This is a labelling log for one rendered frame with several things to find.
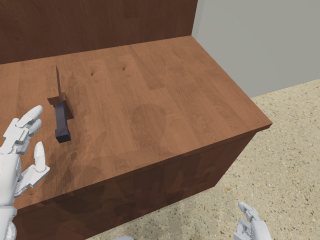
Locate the tap lever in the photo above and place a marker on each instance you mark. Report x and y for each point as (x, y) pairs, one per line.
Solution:
(62, 134)

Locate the right robot hand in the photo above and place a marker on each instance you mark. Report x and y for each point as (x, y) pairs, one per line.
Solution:
(258, 229)

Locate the counter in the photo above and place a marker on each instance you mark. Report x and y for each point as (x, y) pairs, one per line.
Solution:
(153, 118)

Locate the robot left forearm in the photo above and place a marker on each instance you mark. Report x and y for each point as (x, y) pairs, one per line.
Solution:
(8, 229)

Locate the left robot hand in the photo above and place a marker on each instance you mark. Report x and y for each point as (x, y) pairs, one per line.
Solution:
(16, 143)

